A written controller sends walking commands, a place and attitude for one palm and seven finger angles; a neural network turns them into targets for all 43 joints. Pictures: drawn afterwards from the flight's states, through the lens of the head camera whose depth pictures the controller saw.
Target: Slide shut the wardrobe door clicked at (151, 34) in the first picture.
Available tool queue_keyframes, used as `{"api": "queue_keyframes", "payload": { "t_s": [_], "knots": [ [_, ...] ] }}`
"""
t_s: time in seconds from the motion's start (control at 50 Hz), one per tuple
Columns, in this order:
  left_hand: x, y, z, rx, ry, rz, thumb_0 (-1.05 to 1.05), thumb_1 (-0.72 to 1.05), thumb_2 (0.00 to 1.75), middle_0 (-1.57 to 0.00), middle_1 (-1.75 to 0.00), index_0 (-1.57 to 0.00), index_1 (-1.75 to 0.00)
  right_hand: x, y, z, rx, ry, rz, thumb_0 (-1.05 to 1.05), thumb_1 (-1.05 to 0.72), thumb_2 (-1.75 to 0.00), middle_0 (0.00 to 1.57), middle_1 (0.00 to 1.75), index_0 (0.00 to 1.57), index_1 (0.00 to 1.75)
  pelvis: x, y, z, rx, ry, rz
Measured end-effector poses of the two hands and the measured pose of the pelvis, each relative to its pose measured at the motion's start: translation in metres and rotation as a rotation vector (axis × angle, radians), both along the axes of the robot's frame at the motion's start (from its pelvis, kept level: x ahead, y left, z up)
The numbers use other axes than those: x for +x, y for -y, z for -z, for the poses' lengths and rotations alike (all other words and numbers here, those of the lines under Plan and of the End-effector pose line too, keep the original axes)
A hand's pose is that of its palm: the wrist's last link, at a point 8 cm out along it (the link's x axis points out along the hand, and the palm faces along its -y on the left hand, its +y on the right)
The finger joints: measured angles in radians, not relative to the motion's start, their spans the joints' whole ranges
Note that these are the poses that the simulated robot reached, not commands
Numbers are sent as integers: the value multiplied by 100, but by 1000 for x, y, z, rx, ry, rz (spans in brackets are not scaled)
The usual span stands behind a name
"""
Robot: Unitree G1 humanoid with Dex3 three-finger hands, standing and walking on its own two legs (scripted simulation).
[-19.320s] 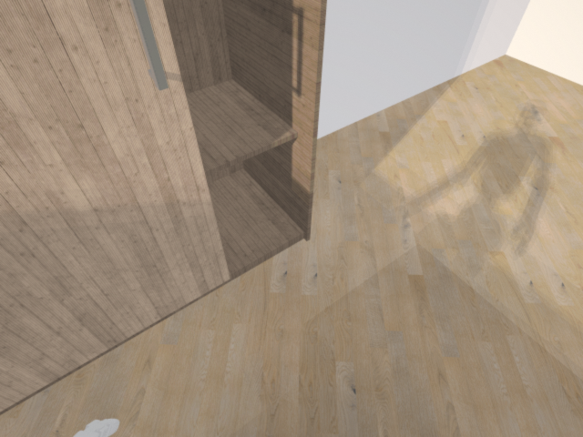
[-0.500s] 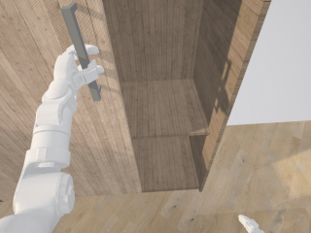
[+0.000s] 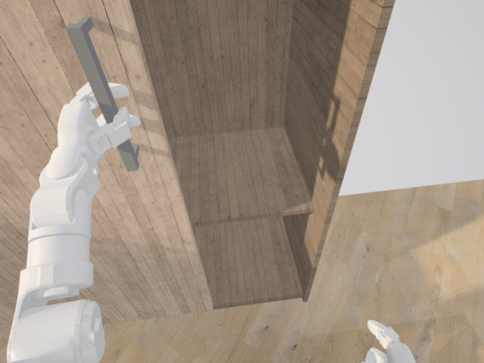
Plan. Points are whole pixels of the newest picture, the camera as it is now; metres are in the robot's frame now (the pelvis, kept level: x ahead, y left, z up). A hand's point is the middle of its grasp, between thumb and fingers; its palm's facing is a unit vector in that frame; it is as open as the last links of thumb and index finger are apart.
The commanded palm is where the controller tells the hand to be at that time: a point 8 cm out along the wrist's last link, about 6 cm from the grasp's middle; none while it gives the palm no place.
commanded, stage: grip the handle and tug to test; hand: left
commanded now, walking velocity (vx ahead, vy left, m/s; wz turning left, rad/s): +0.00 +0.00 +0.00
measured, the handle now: (112, 103) +0.46 +0.21 +0.24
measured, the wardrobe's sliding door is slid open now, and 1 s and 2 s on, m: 0.37 0.35 0.17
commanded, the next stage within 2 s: tug the door sideways, standing still in 0.16 s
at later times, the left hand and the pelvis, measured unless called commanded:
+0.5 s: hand (125, 127) +0.40 +0.18 +0.23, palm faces +0.19 -0.98 +0.00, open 5.7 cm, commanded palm +0.38 +0.20 +0.23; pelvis +0.04 +0.00 +0.00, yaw +2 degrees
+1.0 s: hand (140, 131) +0.41 +0.16 +0.21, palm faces +0.25 -0.95 -0.18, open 6.1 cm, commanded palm +0.39 +0.19 +0.23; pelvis +0.00 -0.02 -0.01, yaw +2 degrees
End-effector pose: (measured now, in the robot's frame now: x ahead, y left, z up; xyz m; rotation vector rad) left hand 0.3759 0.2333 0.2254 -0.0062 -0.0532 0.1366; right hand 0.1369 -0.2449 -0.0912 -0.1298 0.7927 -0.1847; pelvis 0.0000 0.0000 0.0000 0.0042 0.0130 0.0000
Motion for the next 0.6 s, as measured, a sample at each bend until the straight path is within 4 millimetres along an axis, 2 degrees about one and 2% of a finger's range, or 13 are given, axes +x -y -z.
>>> {"api": "queue_keyframes", "payload": {
  "t_s": [0.2,0.38,0.5,0.6],
  "knots": [
    [-5,1,1,15,12,13,1,79,80,-32,-139,-29,-131,32,-1,-9,14,46,2,1,-90,-90,20,30,20,30,19,-1,-1,5,-16,22],
    [-5,0,0,15,8,14,1,77,82,-35,-137,-31,-131,71,-6,-12,6,68,-44,1,-90,-90,20,30,20,30,37,0,0,6,-25,18],
    [-5,4,-1,7,-4,-53,1,76,84,-37,-138,-34,-133,93,-17,-8,-8,52,-123,1,-90,-90,19,30,20,30,39,0,0,1,-18,-32],
    [-5,8,-1,13,-5,-85,1,76,86,-36,-139,-34,-135,104,-32,-6,-1,50,-181,1,-90,-90,19,30,20,30,38,1,0,-1,-13,-68]
  ]
}}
